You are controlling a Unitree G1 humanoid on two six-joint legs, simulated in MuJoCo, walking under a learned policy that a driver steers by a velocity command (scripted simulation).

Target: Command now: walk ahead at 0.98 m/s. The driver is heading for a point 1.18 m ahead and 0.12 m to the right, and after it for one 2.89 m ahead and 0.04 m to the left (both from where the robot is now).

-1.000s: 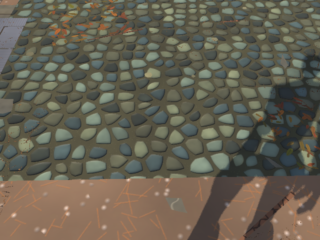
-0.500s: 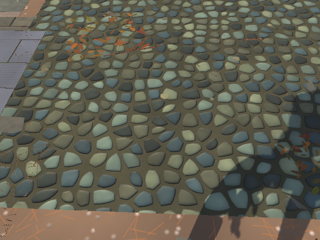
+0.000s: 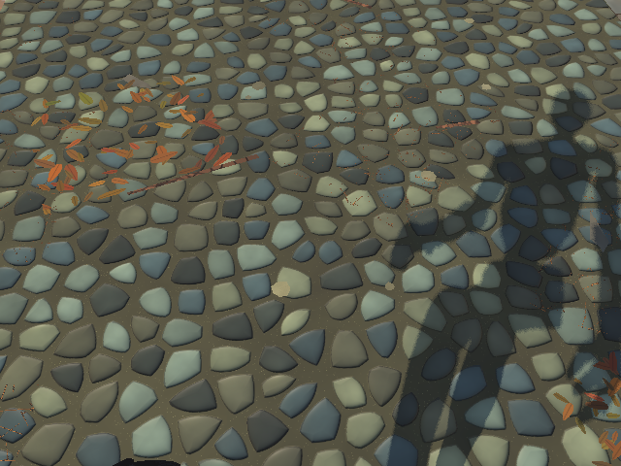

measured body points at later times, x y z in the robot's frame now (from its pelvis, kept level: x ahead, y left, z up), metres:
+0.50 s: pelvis +0.49 -0.01 +0.00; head +0.52 +0.00 +0.44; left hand +0.37 +0.23 -0.14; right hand +0.73 -0.21 -0.08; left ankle +0.73 +0.13 -0.68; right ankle +0.32 -0.08 -0.73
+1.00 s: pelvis +0.98 +0.02 -0.02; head +1.02 +0.02 +0.43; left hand +1.23 +0.21 -0.11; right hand +0.87 -0.21 -0.15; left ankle +0.78 +0.09 -0.73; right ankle +1.22 -0.08 -0.69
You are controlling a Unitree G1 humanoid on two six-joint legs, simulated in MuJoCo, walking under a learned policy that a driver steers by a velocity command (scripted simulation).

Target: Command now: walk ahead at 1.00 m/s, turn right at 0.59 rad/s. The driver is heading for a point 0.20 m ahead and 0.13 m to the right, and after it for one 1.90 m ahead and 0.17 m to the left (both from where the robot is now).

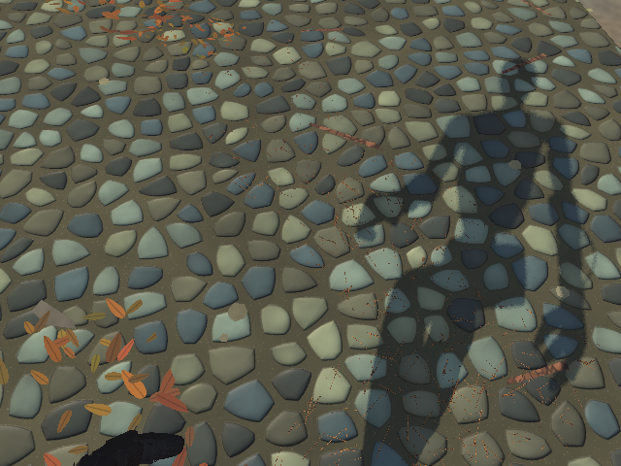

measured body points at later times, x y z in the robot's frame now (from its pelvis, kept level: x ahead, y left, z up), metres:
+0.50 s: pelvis +0.51 -0.03 -0.01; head +0.54 -0.05 +0.44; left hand +0.54 +0.27 -0.12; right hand +0.70 -0.30 -0.07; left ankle +0.71 +0.02 -0.72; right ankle +0.25 -0.03 -0.71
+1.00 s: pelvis +0.97 -0.13 +0.00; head +1.00 -0.13 +0.45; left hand +1.21 +0.10 -0.06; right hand +0.98 -0.43 -0.12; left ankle +0.77 -0.02 -0.63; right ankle +1.06 -0.26 -0.72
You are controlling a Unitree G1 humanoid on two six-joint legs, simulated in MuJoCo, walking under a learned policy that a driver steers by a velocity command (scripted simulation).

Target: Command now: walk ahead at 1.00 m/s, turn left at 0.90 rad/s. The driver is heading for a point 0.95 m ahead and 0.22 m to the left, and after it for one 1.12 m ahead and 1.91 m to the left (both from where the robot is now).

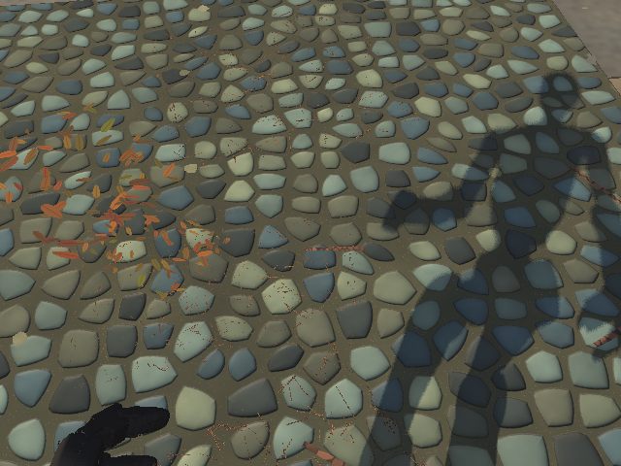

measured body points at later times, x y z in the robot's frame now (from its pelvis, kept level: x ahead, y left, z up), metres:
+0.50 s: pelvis +0.43 +0.08 -0.01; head +0.47 +0.09 +0.44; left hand +0.44 +0.36 -0.11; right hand +0.65 -0.14 -0.13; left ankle +0.46 +0.10 -0.72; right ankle +0.42 -0.11 -0.60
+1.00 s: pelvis +0.71 +0.15 +0.01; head +0.75 +0.17 +0.45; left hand +0.68 +0.44 -0.10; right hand +1.00 +0.02 -0.09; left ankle +0.64 +0.30 -0.66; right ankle +0.85 +0.16 -0.72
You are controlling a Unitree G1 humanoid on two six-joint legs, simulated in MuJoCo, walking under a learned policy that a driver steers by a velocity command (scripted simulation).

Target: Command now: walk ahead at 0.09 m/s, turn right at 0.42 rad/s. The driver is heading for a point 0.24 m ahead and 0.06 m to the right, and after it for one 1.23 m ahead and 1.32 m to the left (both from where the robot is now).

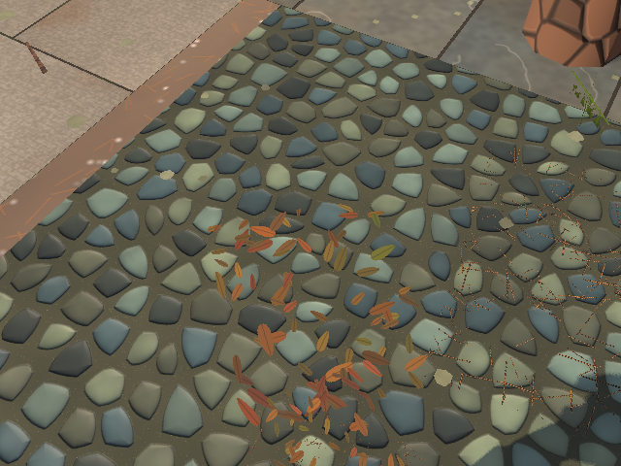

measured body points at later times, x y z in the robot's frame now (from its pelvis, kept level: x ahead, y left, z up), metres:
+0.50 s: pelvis +0.04 +0.04 +0.01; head +0.07 +0.07 +0.46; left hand +0.20 +0.34 -0.07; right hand +0.21 -0.24 -0.07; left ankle +0.06 +0.15 -0.73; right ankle +0.07 -0.10 -0.68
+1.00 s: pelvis +0.04 +0.03 +0.01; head +0.07 +0.08 +0.46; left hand -0.03 +0.35 -0.10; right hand +0.35 -0.06 -0.07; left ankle -0.03 +0.17 -0.69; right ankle +0.08 -0.08 -0.73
